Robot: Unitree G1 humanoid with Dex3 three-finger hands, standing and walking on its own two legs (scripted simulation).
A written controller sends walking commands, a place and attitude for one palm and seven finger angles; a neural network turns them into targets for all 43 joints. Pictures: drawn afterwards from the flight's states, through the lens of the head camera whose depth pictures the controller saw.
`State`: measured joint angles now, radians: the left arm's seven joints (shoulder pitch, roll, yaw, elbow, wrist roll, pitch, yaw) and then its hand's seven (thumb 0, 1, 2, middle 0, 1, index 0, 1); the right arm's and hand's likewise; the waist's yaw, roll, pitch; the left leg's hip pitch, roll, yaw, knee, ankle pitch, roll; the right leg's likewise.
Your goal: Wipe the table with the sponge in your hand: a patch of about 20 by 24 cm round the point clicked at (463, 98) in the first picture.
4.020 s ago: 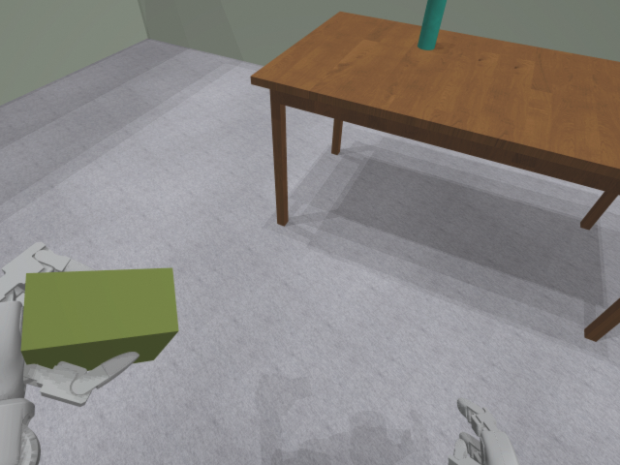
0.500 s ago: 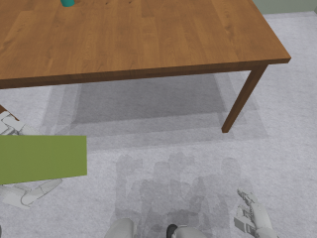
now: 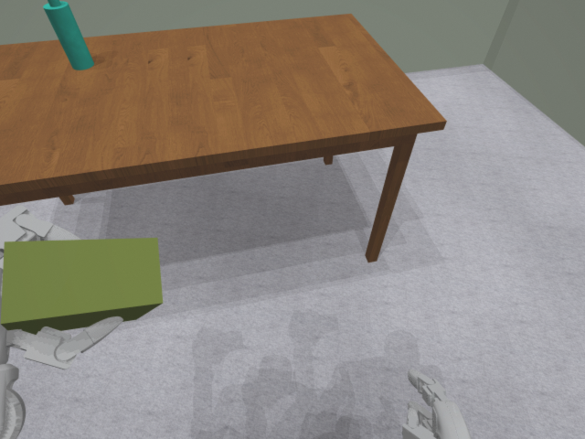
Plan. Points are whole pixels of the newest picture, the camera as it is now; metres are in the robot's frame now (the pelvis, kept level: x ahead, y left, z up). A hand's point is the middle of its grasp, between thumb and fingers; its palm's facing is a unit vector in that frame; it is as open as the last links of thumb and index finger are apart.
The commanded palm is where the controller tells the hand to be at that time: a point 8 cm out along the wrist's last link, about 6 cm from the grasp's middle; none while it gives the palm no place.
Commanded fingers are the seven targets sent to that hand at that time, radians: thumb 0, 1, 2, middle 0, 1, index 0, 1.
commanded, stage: take the last steps up to it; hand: left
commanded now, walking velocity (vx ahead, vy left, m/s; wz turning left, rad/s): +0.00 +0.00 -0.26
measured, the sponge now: (105, 287) +0.22 +0.22 +0.17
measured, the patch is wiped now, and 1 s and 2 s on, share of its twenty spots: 0.00 0.00 0.00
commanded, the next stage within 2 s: none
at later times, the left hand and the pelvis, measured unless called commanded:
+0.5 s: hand (81, 327) +0.17 +0.21 +0.18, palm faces +0.42 -0.81 -0.41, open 10.2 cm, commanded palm +0.13 +0.25 +0.18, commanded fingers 0.00 0.10 1.30 -1.20 -1.60 -1.20 -1.60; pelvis -0.03 -0.03 +0.01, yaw +0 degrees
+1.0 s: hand (110, 280) +0.23 +0.22 +0.16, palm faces +0.36 -0.79 -0.49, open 10.2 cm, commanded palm +0.17 +0.27 +0.18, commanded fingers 0.00 0.10 1.30 -1.20 -1.60 -1.20 -1.60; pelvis +0.02 -0.02 +0.01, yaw +2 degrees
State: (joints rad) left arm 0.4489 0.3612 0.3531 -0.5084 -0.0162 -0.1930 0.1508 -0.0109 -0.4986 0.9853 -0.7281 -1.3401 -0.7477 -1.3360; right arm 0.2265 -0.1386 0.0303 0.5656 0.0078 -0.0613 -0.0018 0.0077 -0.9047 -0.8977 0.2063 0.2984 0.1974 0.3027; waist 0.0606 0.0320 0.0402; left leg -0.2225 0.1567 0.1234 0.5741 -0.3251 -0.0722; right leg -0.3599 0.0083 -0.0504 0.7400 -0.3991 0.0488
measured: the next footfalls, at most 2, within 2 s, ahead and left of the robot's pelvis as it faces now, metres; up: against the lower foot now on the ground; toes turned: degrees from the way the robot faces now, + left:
right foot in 0.04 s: +0.05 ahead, -0.12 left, +0.00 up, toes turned -4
left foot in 0.52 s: +0.01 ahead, +0.10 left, +0.00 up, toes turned +6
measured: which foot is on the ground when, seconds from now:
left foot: down 0.00-0.08, up 0.10-0.50, down 0.52-0.78, up 0.80-1.00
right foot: up 0.00-0.02, down 0.04-0.54, up 0.56-0.76, down 0.78-1.00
